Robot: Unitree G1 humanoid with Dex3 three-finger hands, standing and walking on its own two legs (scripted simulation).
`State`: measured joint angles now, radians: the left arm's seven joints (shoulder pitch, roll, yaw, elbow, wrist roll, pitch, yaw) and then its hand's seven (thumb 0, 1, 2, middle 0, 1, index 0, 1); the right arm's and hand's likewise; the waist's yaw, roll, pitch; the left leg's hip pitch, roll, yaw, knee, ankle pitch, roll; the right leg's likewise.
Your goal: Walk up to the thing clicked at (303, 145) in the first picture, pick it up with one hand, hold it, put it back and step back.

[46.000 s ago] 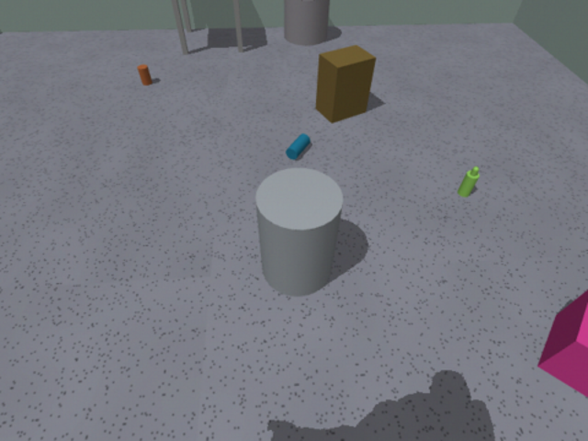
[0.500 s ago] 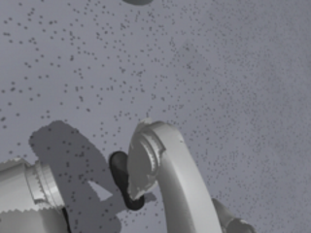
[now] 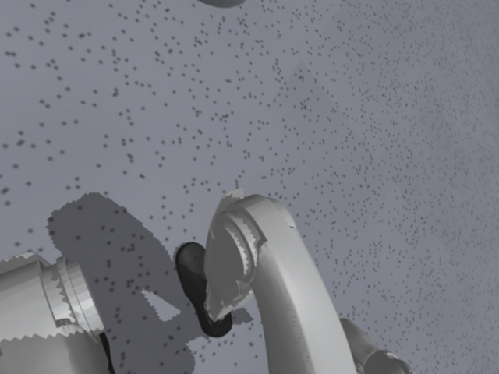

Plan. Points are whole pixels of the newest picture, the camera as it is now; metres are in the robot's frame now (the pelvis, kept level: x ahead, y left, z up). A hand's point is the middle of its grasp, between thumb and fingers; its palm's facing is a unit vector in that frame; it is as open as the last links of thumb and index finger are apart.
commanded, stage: close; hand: left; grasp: from above
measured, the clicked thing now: out of the picture +0.45 +0.39 -0.27
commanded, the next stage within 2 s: settle in 0.62 s
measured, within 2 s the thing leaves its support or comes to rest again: leaves its support in 1.00 s
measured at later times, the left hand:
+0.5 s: hand out of the picture +0.44 +0.38 -0.24, palm faces -0.46 -0.12 -0.88, open 9.8 cm
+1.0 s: hand out of the picture +0.44 +0.39 -0.24, palm faces -0.45 -0.12 -0.88, open 9.7 cm
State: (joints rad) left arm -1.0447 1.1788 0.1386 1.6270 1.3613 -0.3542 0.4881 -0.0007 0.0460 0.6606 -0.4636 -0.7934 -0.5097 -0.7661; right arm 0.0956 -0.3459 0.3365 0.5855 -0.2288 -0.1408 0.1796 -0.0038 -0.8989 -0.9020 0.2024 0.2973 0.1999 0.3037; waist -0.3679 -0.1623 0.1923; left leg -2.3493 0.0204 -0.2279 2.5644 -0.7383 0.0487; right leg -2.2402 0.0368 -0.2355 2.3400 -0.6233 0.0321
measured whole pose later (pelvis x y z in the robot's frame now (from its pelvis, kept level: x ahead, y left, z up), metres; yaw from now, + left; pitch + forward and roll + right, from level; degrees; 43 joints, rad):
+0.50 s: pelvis +0.00 +0.00 +0.00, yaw +0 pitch +28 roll -16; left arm -1.06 1.18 0.13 1.64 1.37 -0.34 0.50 0.00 0.07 0.47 -0.62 -0.60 -0.66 -0.58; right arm 0.10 -0.35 0.34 0.59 -0.23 -0.15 0.18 0.00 -0.90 -0.90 0.20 0.30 0.20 0.30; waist -0.37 -0.16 0.19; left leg -2.35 0.02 -0.22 2.56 -0.73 0.05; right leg -2.24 0.04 -0.23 2.34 -0.62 0.04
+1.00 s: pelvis +0.00 +0.00 +0.00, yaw +0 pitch +28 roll -17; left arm -1.02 1.16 0.17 1.55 1.36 -0.33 0.44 0.01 0.07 0.39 -0.71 -0.48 -0.75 -0.46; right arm 0.11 -0.35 0.32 0.58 -0.23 -0.13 0.17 0.00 -0.91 -0.90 0.20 0.30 0.20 0.30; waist -0.36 -0.15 0.18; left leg -2.36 0.01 -0.23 2.56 -0.73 0.05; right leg -2.24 0.03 -0.24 2.33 -0.62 0.03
